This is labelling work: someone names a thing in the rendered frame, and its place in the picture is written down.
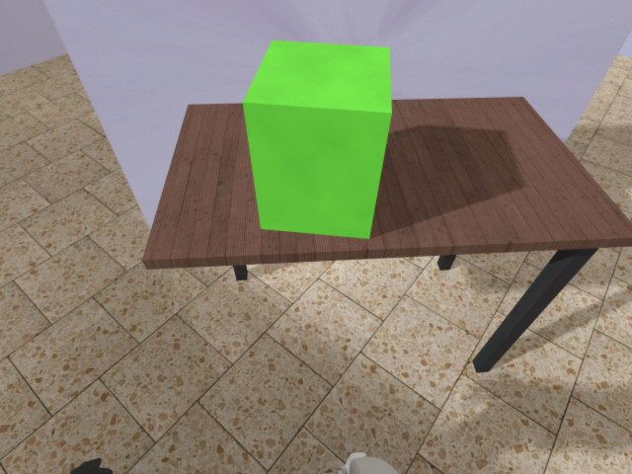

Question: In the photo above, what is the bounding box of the robot right shin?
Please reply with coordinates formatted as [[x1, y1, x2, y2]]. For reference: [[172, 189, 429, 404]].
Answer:
[[345, 452, 367, 465]]

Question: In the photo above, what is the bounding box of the table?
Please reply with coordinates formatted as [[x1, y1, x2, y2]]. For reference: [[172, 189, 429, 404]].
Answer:
[[142, 97, 632, 373]]

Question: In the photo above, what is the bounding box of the carton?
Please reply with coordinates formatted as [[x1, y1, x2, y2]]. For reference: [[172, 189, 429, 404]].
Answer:
[[243, 40, 392, 239]]

